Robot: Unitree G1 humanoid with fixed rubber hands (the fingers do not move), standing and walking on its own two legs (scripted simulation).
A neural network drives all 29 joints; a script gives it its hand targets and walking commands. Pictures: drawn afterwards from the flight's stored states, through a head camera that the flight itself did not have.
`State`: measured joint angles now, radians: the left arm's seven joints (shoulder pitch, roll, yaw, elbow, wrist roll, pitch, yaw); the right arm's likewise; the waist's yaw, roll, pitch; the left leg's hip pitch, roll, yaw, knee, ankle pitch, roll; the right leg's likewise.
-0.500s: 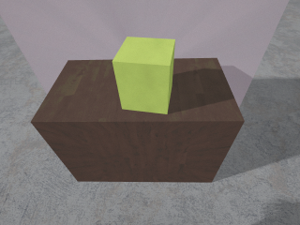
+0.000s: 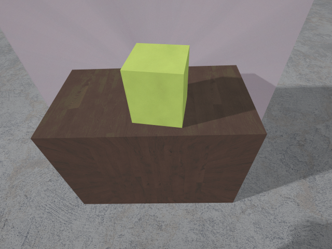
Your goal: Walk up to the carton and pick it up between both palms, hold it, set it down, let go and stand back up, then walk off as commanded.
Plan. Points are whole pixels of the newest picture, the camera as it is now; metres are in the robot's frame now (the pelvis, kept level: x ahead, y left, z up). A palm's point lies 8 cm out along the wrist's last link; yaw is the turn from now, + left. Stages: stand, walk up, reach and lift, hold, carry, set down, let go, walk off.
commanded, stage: stand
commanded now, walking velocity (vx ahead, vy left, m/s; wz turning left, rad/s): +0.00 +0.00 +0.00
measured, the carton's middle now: (159, 85) +0.72 +0.04 -0.01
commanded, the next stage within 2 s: none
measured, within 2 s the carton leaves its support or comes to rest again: neither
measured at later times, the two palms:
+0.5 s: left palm out of the picture +0.09 +0.29 -0.11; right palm out of the picture +0.06 -0.30 -0.12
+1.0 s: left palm out of the picture +0.07 +0.30 -0.12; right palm out of the picture +0.06 -0.29 -0.12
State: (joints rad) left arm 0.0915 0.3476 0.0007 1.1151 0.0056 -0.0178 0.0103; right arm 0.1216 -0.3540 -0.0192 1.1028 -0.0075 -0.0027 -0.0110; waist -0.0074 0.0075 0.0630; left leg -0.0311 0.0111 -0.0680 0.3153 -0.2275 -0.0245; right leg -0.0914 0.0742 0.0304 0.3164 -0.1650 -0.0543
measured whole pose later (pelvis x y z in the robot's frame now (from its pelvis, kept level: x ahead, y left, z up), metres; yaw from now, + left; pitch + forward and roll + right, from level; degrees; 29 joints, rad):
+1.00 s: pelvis +0.00 +0.00 +0.00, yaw -1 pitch -3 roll +0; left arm 0.11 0.35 0.00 1.11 0.00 -0.02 0.01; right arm 0.13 -0.34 -0.01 1.10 -0.01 -0.01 -0.01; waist 0.00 0.01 0.08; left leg -0.04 0.01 -0.06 0.32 -0.23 -0.02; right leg -0.10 0.08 0.04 0.31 -0.15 -0.05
